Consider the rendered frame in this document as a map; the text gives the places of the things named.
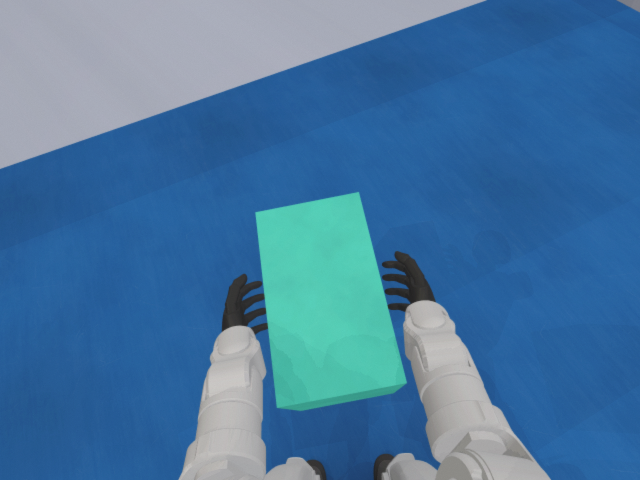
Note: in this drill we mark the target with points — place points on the left robot forearm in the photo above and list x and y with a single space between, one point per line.
228 437

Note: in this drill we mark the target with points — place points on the robot right hand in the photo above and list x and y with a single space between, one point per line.
418 287

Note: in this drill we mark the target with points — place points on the robot right thigh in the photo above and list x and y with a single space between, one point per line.
410 470

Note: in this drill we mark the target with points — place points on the right robot forearm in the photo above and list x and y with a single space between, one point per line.
459 412

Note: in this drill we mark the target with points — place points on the robot left hand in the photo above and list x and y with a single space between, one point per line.
234 306

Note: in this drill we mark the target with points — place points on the carton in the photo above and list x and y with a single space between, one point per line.
331 336

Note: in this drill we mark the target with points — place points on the robot right upper arm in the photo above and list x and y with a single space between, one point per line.
469 464

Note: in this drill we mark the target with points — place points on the left robot foot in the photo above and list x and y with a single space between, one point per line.
318 467

